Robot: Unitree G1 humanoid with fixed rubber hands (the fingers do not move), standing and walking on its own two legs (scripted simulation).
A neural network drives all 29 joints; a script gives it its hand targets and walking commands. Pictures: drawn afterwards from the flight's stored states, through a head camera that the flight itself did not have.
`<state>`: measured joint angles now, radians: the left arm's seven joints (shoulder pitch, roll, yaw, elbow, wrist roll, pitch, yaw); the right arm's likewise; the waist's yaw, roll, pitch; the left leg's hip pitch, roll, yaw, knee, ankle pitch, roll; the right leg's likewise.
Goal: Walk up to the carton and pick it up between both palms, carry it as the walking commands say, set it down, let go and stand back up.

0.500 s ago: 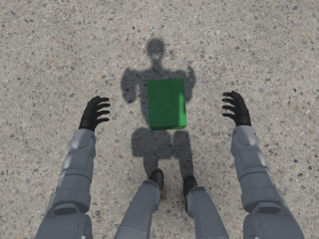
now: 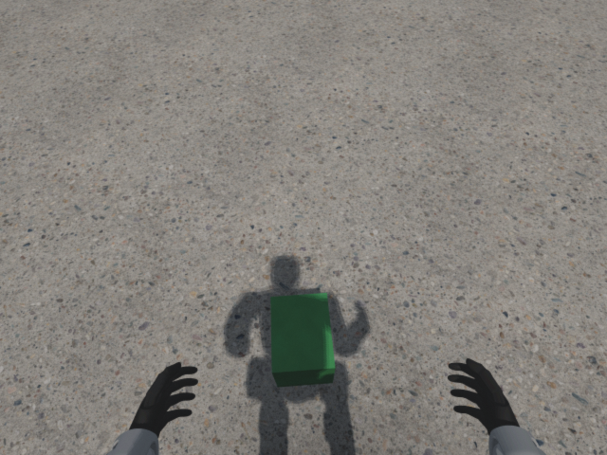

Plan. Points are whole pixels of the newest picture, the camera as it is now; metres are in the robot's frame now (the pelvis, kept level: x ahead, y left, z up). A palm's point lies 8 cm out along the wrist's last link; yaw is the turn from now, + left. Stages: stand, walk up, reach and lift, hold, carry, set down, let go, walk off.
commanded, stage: let go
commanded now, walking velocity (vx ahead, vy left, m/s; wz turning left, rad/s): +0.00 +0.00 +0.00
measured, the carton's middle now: (302, 340) +0.47 +0.06 -0.68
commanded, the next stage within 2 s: stand in 0.48 s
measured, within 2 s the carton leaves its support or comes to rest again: neither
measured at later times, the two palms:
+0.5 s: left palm (142, 433) +0.15 +0.24 -0.07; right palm (508, 443) +0.16 -0.23 -0.07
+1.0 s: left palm (102, 444) +0.14 +0.30 -0.10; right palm out of the picture +0.14 -0.27 -0.08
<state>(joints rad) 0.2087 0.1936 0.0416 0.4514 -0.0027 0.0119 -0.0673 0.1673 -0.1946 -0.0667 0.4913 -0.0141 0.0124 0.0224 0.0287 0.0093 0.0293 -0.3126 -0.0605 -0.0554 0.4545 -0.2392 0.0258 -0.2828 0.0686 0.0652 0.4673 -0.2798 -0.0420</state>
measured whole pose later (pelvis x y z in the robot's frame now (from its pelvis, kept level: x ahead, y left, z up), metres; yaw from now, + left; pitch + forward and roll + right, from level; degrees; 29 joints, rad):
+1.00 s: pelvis +0.02 +0.02 +0.00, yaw +0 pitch -1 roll +0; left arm 0.18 0.34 0.03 0.79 0.03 0.01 0.03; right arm 0.15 -0.33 -0.02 0.83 -0.03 0.00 -0.03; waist 0.00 -0.03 0.01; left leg -0.16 -0.07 -0.03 0.46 -0.29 0.05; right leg -0.12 0.05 0.06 0.44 -0.31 -0.02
